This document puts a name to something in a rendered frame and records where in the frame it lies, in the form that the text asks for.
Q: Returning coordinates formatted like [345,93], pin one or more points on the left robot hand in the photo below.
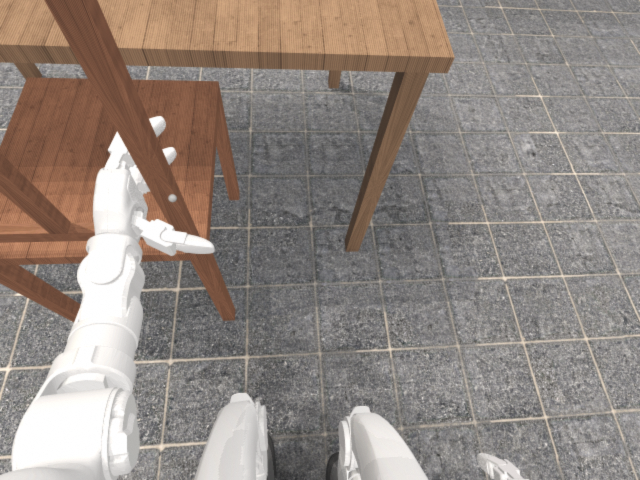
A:
[119,190]

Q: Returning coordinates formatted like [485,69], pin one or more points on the chair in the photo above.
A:
[58,139]

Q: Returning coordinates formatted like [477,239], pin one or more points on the right robot hand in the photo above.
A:
[497,468]

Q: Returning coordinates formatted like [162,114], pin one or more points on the right robot thigh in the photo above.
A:
[374,448]

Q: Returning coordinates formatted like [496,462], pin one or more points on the left robot shin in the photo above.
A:
[261,461]

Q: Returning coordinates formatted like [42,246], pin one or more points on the table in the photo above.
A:
[403,36]

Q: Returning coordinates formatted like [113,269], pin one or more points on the left robot upper arm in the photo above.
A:
[84,435]

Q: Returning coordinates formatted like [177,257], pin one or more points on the left robot forearm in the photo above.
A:
[101,345]

